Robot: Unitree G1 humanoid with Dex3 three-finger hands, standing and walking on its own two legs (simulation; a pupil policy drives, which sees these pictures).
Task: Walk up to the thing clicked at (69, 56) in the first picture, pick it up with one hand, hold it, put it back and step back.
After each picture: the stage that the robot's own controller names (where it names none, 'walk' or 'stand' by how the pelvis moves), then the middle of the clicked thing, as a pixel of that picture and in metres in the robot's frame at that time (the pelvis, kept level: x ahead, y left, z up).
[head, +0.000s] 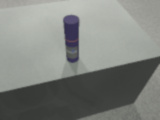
stand; (72, 41) +0.61 +0.08 -0.02
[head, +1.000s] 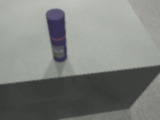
rise first; (58, 38) +0.55 +0.14 +0.01
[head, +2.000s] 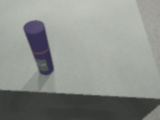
stand; (41, 51) +0.47 +0.19 +0.02
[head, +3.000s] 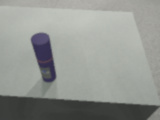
stand; (45, 60) +0.48 +0.19 -0.02
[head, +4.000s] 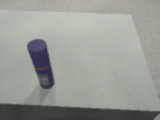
stand; (42, 66) +0.45 +0.19 -0.02
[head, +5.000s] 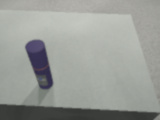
stand; (41, 67) +0.45 +0.20 -0.02
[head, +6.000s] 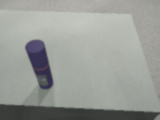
stand; (41, 67) +0.45 +0.20 -0.02
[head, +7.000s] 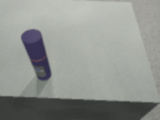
rise first; (38, 58) +0.46 +0.21 -0.02
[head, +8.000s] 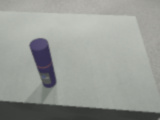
go down; (45, 65) +0.46 +0.21 -0.02
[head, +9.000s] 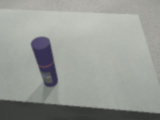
go down; (46, 64) +0.46 +0.19 -0.01
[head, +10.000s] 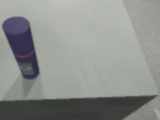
go down; (25, 53) +0.44 +0.19 +0.04
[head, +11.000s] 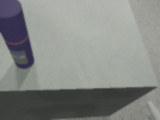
close in; (17, 40) +0.46 +0.19 +0.06
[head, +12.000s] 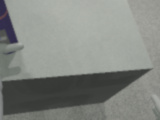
close; out of the picture +0.50 +0.20 +0.10
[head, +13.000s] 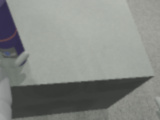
lift; (5, 36) +0.46 +0.19 +0.08
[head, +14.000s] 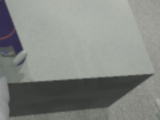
lift; (4, 35) +0.46 +0.20 +0.09
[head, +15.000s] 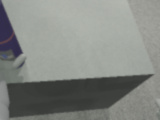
lift; (3, 39) +0.45 +0.20 +0.09
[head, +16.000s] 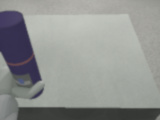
hold; (22, 62) +0.31 +0.18 +0.20
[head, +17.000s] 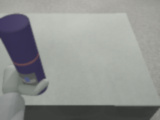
hold; (27, 61) +0.32 +0.17 +0.18
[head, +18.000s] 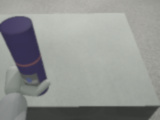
crouch; (29, 62) +0.33 +0.16 +0.17
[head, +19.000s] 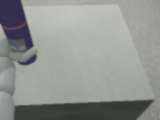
crouch; (16, 29) +0.44 +0.20 +0.19
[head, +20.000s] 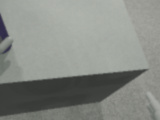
lower; out of the picture +0.50 +0.22 +0.09
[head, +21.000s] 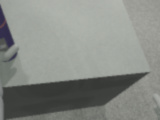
lower; out of the picture +0.48 +0.21 +0.09
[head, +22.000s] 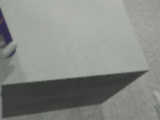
lower; out of the picture +0.49 +0.21 +0.09
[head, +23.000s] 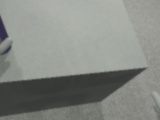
lower; out of the picture +0.50 +0.21 +0.09
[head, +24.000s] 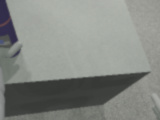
loosen; out of the picture +0.49 +0.20 +0.09
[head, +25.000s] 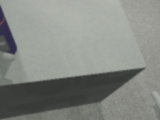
withdraw; out of the picture +0.49 +0.20 +0.09
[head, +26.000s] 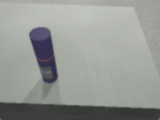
sink last; (45, 58) +0.45 +0.17 +0.03
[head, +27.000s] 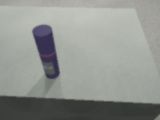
stand; (48, 54) +0.48 +0.18 +0.04
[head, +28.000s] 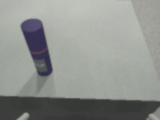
stand; (39, 51) +0.47 +0.19 +0.05
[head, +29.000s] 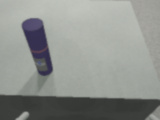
stand; (40, 50) +0.48 +0.19 +0.05
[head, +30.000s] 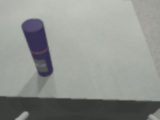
stand; (40, 51) +0.47 +0.19 +0.05
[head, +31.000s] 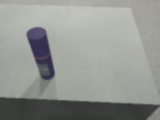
stand; (42, 56) +0.48 +0.19 +0.01
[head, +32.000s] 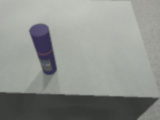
walk; (45, 52) +0.50 +0.18 -0.01
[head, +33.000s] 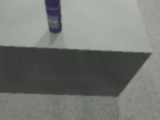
walk; (53, 9) +0.70 +0.16 +0.00
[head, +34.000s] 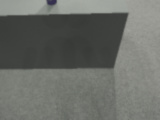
walk; out of the picture +1.01 +0.27 +0.01
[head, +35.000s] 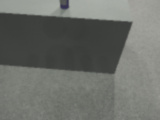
stand; out of the picture +1.11 +0.17 -0.01
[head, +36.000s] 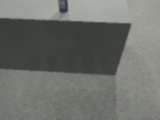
stand; out of the picture +1.11 +0.17 -0.02
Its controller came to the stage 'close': yes
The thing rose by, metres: 0.20
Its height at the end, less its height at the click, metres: +0.00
